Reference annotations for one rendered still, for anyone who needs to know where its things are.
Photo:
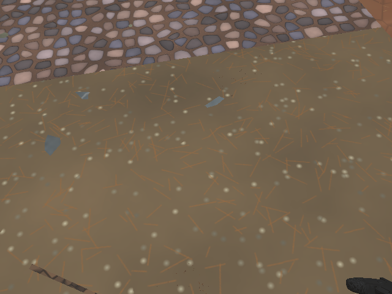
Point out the robot right hand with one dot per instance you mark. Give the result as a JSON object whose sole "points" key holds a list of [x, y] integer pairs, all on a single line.
{"points": [[369, 286]]}

